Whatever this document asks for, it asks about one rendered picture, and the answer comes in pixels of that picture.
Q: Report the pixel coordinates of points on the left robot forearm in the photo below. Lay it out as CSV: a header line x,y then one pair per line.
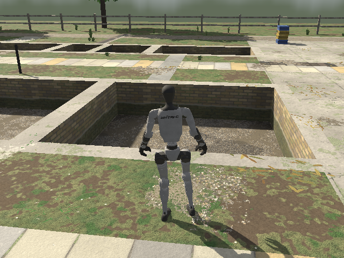
x,y
144,141

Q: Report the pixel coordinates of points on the left robot hand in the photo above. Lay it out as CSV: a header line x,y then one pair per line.
x,y
141,150

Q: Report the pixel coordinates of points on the right robot hand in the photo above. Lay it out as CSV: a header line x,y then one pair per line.
x,y
204,148

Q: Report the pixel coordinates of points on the robot right upper arm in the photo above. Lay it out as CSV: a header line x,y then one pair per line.
x,y
190,120

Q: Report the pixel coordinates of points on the robot left upper arm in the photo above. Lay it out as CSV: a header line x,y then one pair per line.
x,y
150,123

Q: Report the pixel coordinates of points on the left robot thigh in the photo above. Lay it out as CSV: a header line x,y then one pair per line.
x,y
161,163

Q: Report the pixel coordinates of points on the left robot foot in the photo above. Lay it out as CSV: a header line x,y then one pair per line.
x,y
165,216

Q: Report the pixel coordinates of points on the right robot forearm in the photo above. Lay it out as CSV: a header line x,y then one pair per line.
x,y
199,138

